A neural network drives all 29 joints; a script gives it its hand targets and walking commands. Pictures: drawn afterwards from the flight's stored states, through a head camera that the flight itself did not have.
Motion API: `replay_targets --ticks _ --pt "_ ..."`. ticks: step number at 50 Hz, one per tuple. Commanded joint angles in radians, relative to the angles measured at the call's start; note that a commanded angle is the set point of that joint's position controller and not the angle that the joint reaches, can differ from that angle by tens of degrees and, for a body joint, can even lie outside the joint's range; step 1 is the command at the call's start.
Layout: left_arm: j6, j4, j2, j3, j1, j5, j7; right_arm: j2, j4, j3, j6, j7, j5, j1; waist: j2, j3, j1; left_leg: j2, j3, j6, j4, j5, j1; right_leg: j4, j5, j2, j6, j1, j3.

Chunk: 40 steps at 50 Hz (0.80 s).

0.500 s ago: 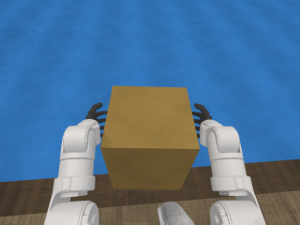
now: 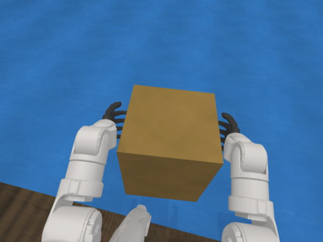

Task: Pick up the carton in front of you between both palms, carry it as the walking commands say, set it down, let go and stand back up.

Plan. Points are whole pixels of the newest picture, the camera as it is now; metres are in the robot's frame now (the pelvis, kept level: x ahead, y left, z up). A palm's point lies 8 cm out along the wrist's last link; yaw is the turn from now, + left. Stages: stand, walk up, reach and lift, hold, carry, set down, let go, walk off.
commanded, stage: carry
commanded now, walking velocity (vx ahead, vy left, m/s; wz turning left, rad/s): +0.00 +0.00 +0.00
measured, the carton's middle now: (167, 147) +0.35 +0.05 +0.00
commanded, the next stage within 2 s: none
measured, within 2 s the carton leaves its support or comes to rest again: neither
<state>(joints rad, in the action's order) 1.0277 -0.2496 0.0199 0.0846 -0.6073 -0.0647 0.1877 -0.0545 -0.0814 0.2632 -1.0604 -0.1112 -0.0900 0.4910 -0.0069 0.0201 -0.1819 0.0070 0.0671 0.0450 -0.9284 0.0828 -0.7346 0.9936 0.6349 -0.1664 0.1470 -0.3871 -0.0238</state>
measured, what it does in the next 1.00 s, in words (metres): goes down: left foot 0.15 m lower, then right foot 0.15 m lower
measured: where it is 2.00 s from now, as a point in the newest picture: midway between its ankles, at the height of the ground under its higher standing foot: (170, 182)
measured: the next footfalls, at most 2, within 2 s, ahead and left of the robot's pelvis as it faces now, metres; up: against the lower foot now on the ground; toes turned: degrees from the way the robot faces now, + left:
left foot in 0.12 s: +0.24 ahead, +0.09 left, -0.15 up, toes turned +0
right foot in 0.50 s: +0.65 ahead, -0.10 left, -0.30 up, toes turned -1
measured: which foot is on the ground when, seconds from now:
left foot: up 0.00-0.10, down 0.12-0.52, up 0.54-0.78, down 0.80-1.00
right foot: down 0.00-0.12, up 0.14-0.48, down 0.50-1.00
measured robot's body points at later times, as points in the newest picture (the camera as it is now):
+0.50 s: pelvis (176, 163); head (195, 58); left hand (161, 79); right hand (228, 88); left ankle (147, 236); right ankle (180, 187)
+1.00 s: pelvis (179, 123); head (197, 19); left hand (163, 57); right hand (218, 67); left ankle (156, 174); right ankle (184, 186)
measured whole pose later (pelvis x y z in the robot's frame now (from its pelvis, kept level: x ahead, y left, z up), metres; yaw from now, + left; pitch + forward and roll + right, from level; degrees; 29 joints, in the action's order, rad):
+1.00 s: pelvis +0.63 +0.02 -0.24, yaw +0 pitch +6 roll +0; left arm 1.03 0.01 -0.03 0.16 -0.51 0.00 0.14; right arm -0.07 0.07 0.19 -1.02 -0.14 -0.06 0.44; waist 0.01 -0.01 0.00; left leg -0.02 -0.03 0.04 -0.61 -0.25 -0.46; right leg 0.60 0.33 0.00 0.00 -0.37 0.00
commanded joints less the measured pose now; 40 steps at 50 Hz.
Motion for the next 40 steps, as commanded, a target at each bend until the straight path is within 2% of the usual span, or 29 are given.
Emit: replay_targets --ticks 1,2,3,4,5,6,7,8,9,10,11,13,14,15,16,17,18,20,22,24,25,26,27,29,32,36,38,39,40 --pt "-0.023 0.248 -1.203 -0.636 -0.702 -0.468 -0.326 -0.915 0.139 -0.661 0.049 0.170 0.309 0.699 0.049 -0.407 0.024 -0.061 -0.140 -0.014 0.327 0.264 0.255 -0.094 -0.471 0.136 0.067 0.135 0.255" --pt "-0.017 0.229 -1.186 -0.613 -0.659 -0.460 -0.322 -0.908 0.148 -0.674 0.038 0.163 0.308 0.697 0.116 -0.386 0.049 -0.072 -0.180 -0.010 0.408 0.337 0.396 -0.038 -0.425 0.122 0.053 0.042 0.192" --pt "-0.009 0.200 -1.170 -0.608 -0.624 -0.435 -0.318 -0.879 0.138 -0.678 0.028 0.160 0.305 0.675 0.156 -0.446 0.101 -0.080 -0.210 0.008 0.235 0.489 0.579 0.083 -0.503 0.159 0.012 -0.045 0.121" --pt "-0.004 0.169 -1.150 -0.586 -0.567 -0.405 -0.316 -0.871 0.132 -0.686 0.016 0.162 0.315 0.639 0.158 -0.474 0.181 -0.048 -0.143 0.040 0.287 0.385 0.692 0.208 -0.616 0.179 -0.023 -0.099 0.109" --pt "0.007 0.161 -1.131 -0.574 -0.540 -0.373 -0.313 -0.858 0.121 -0.696 0.008 0.166 0.328 0.632 0.016 -0.484 0.294 -0.056 -0.157 0.052 0.350 0.254 0.849 0.369 -0.757 0.192 -0.074 -0.171 0.053" --pt "0.012 0.147 -1.114 -0.546 -0.544 -0.339 -0.308 -0.843 0.116 -0.702 -0.004 0.177 0.345 0.638 -0.143 -0.401 0.354 0.027 -0.068 0.126 0.469 0.176 0.889 0.759 -0.344 0.082 -0.127 -0.290 -0.001" --pt "0.037 0.105 -1.049 -0.510 -0.539 -0.297 -0.300 -0.846 0.033 -0.702 -0.023 0.184 0.354 0.620 -0.140 -0.376 0.323 0.161 0.129 0.164 0.310 0.491 1.012 0.859 0.067 0.037 -0.148 -0.510 -0.006" --pt "0.055 0.080 -0.999 -0.457 -0.516 -0.257 -0.291 -0.838 0.003 -0.708 -0.029 0.186 0.385 0.627 -0.139 -0.376 0.269 0.221 0.306 0.235 0.238 0.423 1.066 0.697 -0.052 0.102 -0.126 -0.659 0.075" --pt "0.063 0.070 -0.954 -0.418 -0.493 -0.214 -0.280 -0.873 0.013 -0.732 -0.032 0.193 0.421 0.672 -0.061 -0.382 0.276 0.247 0.414 0.282 0.244 0.253 1.018 0.634 -0.114 0.137 -0.105 -0.732 0.121" --pt "0.068 0.093 -0.940 -0.391 -0.497 -0.193 -0.272 -0.910 0.027 -0.757 -0.025 0.198 0.467 0.744 -0.060 -0.438 0.296 0.320 0.612 0.346 0.231 0.081 0.985 0.600 -0.097 0.171 -0.102 -0.762 0.173" --pt "0.064 0.106 -0.946 -0.374 -0.523 -0.174 -0.269 -0.973 0.044 -0.778 -0.018 0.209 0.515 0.807 0.064 -0.428 0.278 0.345 0.681 0.370 0.284 -0.008 0.816 0.450 -0.132 0.210 -0.122 -0.680 0.178" --pt "0.040 0.128 -0.968 -0.343 -0.572 -0.143 -0.268 -1.079 0.080 -0.816 0.000 0.234 0.598 0.958 0.096 -0.323 0.260 0.316 0.608 0.343 0.366 -0.022 0.529 0.208 -0.196 0.220 -0.127 -0.477 0.126" --pt "0.031 0.144 -0.978 -0.353 -0.590 -0.141 -0.269 -1.113 0.077 -0.823 0.011 0.240 0.623 0.972 0.039 -0.378 0.246 0.294 0.546 0.300 0.314 0.026 0.528 0.305 -0.430 0.215 -0.119 -0.425 0.108" --pt "0.021 0.161 -0.996 -0.363 -0.598 -0.144 -0.271 -1.148 0.075 -0.824 0.020 0.244 0.646 0.985 0.073 -0.344 0.273 0.183 0.418 0.243 0.210 -0.195 0.512 0.091 -0.662 0.239 -0.101 -0.472 0.126" --pt "0.014 0.173 -1.011 -0.378 -0.613 -0.148 -0.269 -1.158 0.069 -0.823 0.026 0.247 0.649 0.977 0.050 -0.369 0.297 0.112 0.335 0.213 0.186 -0.255 0.515 0.017 -0.781 0.204 -0.090 -0.431 0.063" --pt "0.009 0.202 -1.026 -0.399 -0.633 -0.156 -0.265 -1.163 0.058 -0.816 0.034 0.249 0.651 0.955 0.043 -0.364 0.298 0.079 0.279 0.205 0.159 -0.388 0.445 -0.118 -0.954 0.191 -0.087 -0.331 0.038" --pt "0.005 0.223 -1.028 -0.416 -0.636 -0.159 -0.258 -1.164 0.057 -0.808 0.041 0.249 0.642 0.930 0.013 -0.356 0.316 0.053 0.258 0.204 0.160 -0.399 0.442 -0.208 -0.964 0.168 -0.091 -0.272 0.012" --pt "0.002 0.277 -1.024 -0.459 -0.643 -0.174 -0.245 -1.153 0.056 -0.795 0.048 0.247 0.628 0.858 -0.070 -0.358 0.333 0.004 0.179 0.170 0.060 -0.323 0.491 -0.383 -0.997 0.141 -0.085 -0.190 -0.018" --pt "0.007 0.305 -0.995 -0.477 -0.619 -0.168 -0.229 -1.129 0.056 -0.789 0.045 0.242 0.611 0.773 -0.132 -0.369 0.323 -0.076 0.019 0.090 -0.142 -0.097 0.532 -0.599 -1.134 0.086 -0.099 -0.028 -0.112" --pt "0.018 0.310 -0.970 -0.499 -0.563 -0.162 -0.230 -1.096 0.022 -0.777 0.043 0.232 0.565 0.666 -0.124 -0.410 0.248 -0.043 -0.016 0.050 -0.312 -0.024 0.546 -0.798 -1.288 0.155 -0.084 0.202 -0.098" --pt "0.025 0.308 -0.960 -0.509 -0.553 -0.167 -0.241 -1.071 0.011 -0.772 0.045 0.227 0.538 0.637 -0.051 -0.437 0.207 -0.056 -0.042 0.012 -0.488 -0.208 0.424 -0.771 -1.381 0.236 -0.068 0.401 -0.080" --pt "0.028 0.292 -0.937 -0.520 -0.570 -0.172 -0.246 -1.064 -0.001 -0.763 0.031 0.229 0.511 0.657 0.188 -0.512 0.188 -0.125 -0.074 -0.061 -0.759 -0.899 0.061 -0.455 -2.002 0.474 0.059 0.780 0.118" --pt "0.033 0.209 -0.936 -0.511 -0.483 -0.174 -0.246 -1.037 -0.013 -0.734 0.013 0.225 0.504 0.636 0.231 -0.651 0.138 -0.089 -0.008 -0.077 -0.859 -0.971 -0.215 -0.246 -2.255 0.610 0.181 1.066 0.308" --pt "0.020 0.234 -1.019 -0.538 -0.437 -0.220 -0.255 -1.038 0.042 -0.733 0.011 0.209 0.480 0.626 0.111 -0.784 0.075 -0.011 0.023 -0.058 -0.693 -0.758 -0.322 -0.311 -1.712 0.556 0.187 1.061 0.368" --pt "-0.011 0.408 -1.151 -0.642 -0.629 -0.334 -0.269 -1.042 0.163 -0.716 0.038 0.184 0.434 0.667 -0.027 -0.718 0.112 0.029 -0.008 -0.047 -0.304 -0.577 -0.106 -0.393 -1.420 0.463 0.160 0.689 0.327" --pt "-0.039 0.489 -1.157 -0.726 -0.601 -0.398 -0.278 -0.988 0.246 -0.746 0.079 0.157 0.381 0.593 0.175 -0.703 0.120 -0.034 -0.110 -0.033 0.103 -0.376 0.201 -0.362 -1.468 0.344 0.096 0.492 0.143" --pt "-0.049 0.479 -1.133 -0.748 -0.548 -0.400 -0.288 -0.951 0.269 -0.766 0.094 0.152 0.353 0.539 0.181 -0.709 0.141 -0.065 -0.145 -0.026 0.313 -0.175 0.332 -0.295 -1.443 0.300 0.043 0.459 0.070" --pt "-0.054 0.470 -1.121 -0.758 -0.527 -0.396 -0.293 -0.939 0.277 -0.776 0.097 0.156 0.344 0.526 0.155 -0.703 0.158 -0.050 -0.152 -0.016 0.437 -0.025 0.464 -0.250 -1.323 0.284 0.011 0.379 0.038" --pt "-0.058 0.457 -1.103 -0.764 -0.509 -0.384 -0.297 -0.936 0.274 -0.786 0.097 0.164 0.334 0.517 0.124 -0.688 0.168 0.026 -0.067 0.026 0.472 0.184 0.626 -0.221 -1.051 0.273 -0.023 0.232 0.045"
